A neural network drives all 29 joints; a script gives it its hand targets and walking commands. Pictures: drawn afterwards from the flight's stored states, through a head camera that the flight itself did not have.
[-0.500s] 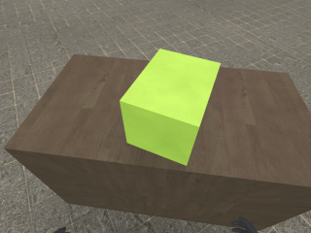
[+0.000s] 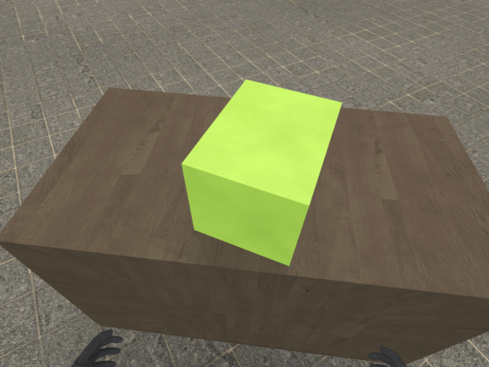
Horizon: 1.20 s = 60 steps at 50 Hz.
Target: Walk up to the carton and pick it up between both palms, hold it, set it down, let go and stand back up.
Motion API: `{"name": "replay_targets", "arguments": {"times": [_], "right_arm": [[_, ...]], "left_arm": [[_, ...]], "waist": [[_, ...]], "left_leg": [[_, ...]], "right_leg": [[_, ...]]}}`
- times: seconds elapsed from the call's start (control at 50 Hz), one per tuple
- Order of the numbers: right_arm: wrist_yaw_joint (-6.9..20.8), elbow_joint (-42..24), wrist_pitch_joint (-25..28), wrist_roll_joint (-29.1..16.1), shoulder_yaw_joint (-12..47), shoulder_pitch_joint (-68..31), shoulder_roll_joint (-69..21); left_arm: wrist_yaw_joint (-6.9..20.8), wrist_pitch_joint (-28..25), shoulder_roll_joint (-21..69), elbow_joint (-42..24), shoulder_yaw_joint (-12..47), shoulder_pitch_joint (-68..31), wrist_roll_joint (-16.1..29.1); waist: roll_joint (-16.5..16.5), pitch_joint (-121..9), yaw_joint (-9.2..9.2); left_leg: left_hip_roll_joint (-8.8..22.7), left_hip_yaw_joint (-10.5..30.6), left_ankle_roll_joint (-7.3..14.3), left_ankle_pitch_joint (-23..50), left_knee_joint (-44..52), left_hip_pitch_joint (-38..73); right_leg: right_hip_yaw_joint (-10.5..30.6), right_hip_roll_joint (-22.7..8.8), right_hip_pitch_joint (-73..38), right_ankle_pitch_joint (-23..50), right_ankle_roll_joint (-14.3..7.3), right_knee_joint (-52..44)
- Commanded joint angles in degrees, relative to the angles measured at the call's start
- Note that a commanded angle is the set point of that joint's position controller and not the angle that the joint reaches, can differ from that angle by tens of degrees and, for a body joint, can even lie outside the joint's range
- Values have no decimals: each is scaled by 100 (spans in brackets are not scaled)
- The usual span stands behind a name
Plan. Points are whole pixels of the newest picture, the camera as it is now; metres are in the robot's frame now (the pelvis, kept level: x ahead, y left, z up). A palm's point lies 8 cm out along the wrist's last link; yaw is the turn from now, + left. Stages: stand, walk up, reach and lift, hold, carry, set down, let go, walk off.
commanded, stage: walk up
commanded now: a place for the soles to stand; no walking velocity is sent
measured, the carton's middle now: (266, 167) +0.50 -0.04 +0.00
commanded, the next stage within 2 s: none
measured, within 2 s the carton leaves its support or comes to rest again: neither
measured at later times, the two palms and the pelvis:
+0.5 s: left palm out of the picture +0.10 +0.21 -0.09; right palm out of the picture +0.09 -0.34 -0.11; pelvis +0.04 -0.06 -0.01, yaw +1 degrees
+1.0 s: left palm out of the picture +0.13 +0.21 -0.10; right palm (418, 335) +0.19 -0.30 -0.09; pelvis +0.06 -0.05 +0.00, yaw +0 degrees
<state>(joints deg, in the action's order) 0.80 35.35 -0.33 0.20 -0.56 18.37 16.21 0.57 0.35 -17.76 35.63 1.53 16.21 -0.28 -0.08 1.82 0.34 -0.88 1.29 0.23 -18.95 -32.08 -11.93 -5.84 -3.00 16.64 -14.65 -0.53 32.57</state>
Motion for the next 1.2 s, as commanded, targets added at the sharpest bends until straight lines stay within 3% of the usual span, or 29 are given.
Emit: {"name": "replay_targets", "arguments": {"times": [0.0, 0.14, 0.16, 0.2, 0.22, 0.24, 0.28, 0.32, 0.36, 0.38, 0.4, 0.42, 0.44, 0.46, 0.48, 0.54, 0.56, 0.62, 0.66, 0.7, 0.74, 0.78, 0.82, 0.84, 0.86, 0.9, 0.96, 1.18], "right_arm": [[-15, -450, 98, -1, -197, 43, 695], [-5, -433, 92, 4, -216, 29, 711], [-48, -423, 192, 171, -332, 635, 842], [-124, -346, 160, 233, -500, 713, 1241], [-159, -341, 161, 272, -533, 692, 1299], [-186, -347, 184, 292, -542, 676, 1263], [-207, -366, 234, 308, -563, 470, 1220], [-169, -367, 251, 239, -526, 370, 1083], [-119, -369, 231, 189, -464, 239, 962], [-110, -408, 232, 169, -418, 326, 839], [-78, -475, 208, 147, -319, 390, 584], [-86, -530, 161, 120, -228, 591, 273], [-123, -529, 43, 119, -283, 510, 514], [-153, -527, -16, 143, -293, 476, 596], [-158, -542, -14, 169, -310, 362, 607], [-136, -503, 39, 214, -326, 461, 473], [-138, -492, 37, 210, -317, 427, 430], [-129, -522, 7, 129, -251, 111, 309], [-126, -521, -41, 119, -232, -76, 278], [-143, -479, -58, 78, -230, -136, 284], [-158, -389, -57, 69, -250, -64, 361], [-176, -318, -24, 118, -343, -146, 687], [-185, -350, 27, 98, -318, -518, 871], [-154, -320, 23, 32, -313, -693, 936], [-106, -320, 29, 12, -270, -767, 779], [-87, -245, 52, -22, -190, -584, 576], [-67, -164, 84, 0, -190, -579, 709], [-62, -131, 131, -22, -145, -472, 805]], "left_arm": [[-20, -104, -749, -415, -277, 22, -2], [-13, -105, -746, -379, -285, 81, 10], [69, -46, -807, -316, -377, 259, -246], [143, 27, -662, -387, -376, 91, -280], [172, 43, -635, -424, -370, 100, -280], [184, 46, -615, -457, -379, 72, -277], [201, -14, -550, -471, -378, 257, -244], [186, -105, -478, -418, -387, 382, -240], [153, -185, -454, -326, -403, 683, -310], [141, -211, -606, -295, -463, 856, -325], [88, -249, -910, -308, -551, 1025, -297], [38, -228, -1222, -308, -634, 1106, -227], [-17, -168, -1232, -260, -636, 1140, -207], [-55, -143, -1090, -257, -597, 1062, -214], [-89, -121, -980, -259, -557, 1050, -213], [-168, -147, -893, -256, -496, 1003, -226], [-164, -154, -889, -226, -485, 1014, -229], [-194, -132, -814, -250, -443, 893, -204], [-206, -113, -770, -305, -396, 802, -176], [-190, -78, -827, -341, -383, 661, -143], [-155, -30, -838, -376, -355, 564, -78], [-97, -51, -636, -451, -254, 601, -13], [-49, -32, -418, -434, -162, 859, 3], [-61, -11, -460, -378, -204, 933, 13], [-54, -46, -612, -347, -257, 900, -23], [-32, -111, -834, -350, -325, 646, -34], [-35, -163, -735, -336, -307, 711, -31], [-21, -148, -639, -323, -349, 517, -40]], "waist": [[25, -118, 32], [34, -82, 30], [-108, -304, -43], [576, 396, -158], [661, 584, -190], [683, 725, -226], [859, 731, -118], [836, 499, -39], [724, 147, 171], [483, -80, 217], [-295, -272, 221], [-1041, -440, 176], [-944, -221, 280], [-877, 2, 275], [-678, 265, 286], [-480, 99, 171], [-561, -64, 155], [-677, -116, 211], [-672, -112, 201], [-670, -168, 117], [-577, -178, -18], [-238, -248, -38], [216, -97, 174], [393, 92, 226], [338, 165, 184], [67, 209, 50], [237, 41, 80], [183, -125, 77]], "left_leg": [[478, 690, 223, 904, 576, -478], [465, 711, 236, 570, 633, -540], [693, 1176, 471, -1091, 788, -255], [1504, 2438, 927, -2797, 1611, -300], [1814, 2777, 1123, -2903, 1849, -375], [1944, 2827, 1216, -2628, 1913, -283], [1956, 2430, 1305, -1485, 1630, -39], [1588, 1665, 1057, -256, 1201, -96], [1055, 905, 659, 394, 540, -621], [846, 663, 463, 501, 107, -968], [353, 249, 192, 414, -720, -1404], [-76, -140, -111, -766, -1404, -1568], [16, -13, -100, -1846, -1818, -1426], [55, 157, -89, -1997, -2063, -1475], [125, 206, -60, -1886, -2213, -1560], [177, 145, -145, -1225, -2011, -1540], [153, 102, -168, -1000, -1917, -1431], [133, -41, -201, -549, -1419, -1171], [81, -79, -117, -362, -1099, -934], [50, -167, -22, 153, -579, -345], [80, -168, 55, 1138, 279, 448], [568, 440, 279, 1618, 367, 992], [1234, 1206, 613, 921, 736, 329], [1219, 1170, 672, 535, 750, -516], [978, 985, 549, 395, 756, -776], [642, 574, 304, 613, 665, -307], [694, 649, 334, 814, 621, -180], [776, 684, 352, 818, 868, -422]], "right_leg": [[761, -431, -421, 665, -245, -500], [782, -427, -392, 321, -240, -576], [590, -156, -81, -1104, -240, -118], [271, 215, 1020, -1359, -25, 764], [443, 79, 1256, -1318, 28, 1131], [599, -20, 1508, -1284, 47, 1334], [705, -114, 1585, -1129, 34, 1206], [462, -6, 930, -734, 26, 387], [296, 222, -311, 119, -32, -408], [581, 83, -971, 458, -121, -392], [1601, -573, -1437, 680, -356, -757], [2685, -1330, -1474, 673, -866, -1274], [3008, -1630, -998, 415, -1317, -1406], [3175, -1641, -736, 258, -1413, -1471], [2873, -1567, -576, 566, -1379, -1486], [2015, -1338, -1073, 3140, -1108, -988], [1793, -1243, -1170, 3564, -1015, -893], [1348, -966, -1012, 3867, -913, -721], [1256, -860, -794, 3676, -889, -661], [1229, -782, -342, 2796, -853, -602], [1256, -718, 265, 1480, -685, -596], [1285, -555, 788, 449, -380, -532], [1156, -152, 557, -733, -147, -606], [1025, -69, -146, -460, -111, -691], [1131, -156, -432, -105, -119, -784], [1266, -327, -30, 24, -184, -904], [1161, -255, -83, -15, -173, -953], [1047, -148, -394, 184, -147, -739]]}}
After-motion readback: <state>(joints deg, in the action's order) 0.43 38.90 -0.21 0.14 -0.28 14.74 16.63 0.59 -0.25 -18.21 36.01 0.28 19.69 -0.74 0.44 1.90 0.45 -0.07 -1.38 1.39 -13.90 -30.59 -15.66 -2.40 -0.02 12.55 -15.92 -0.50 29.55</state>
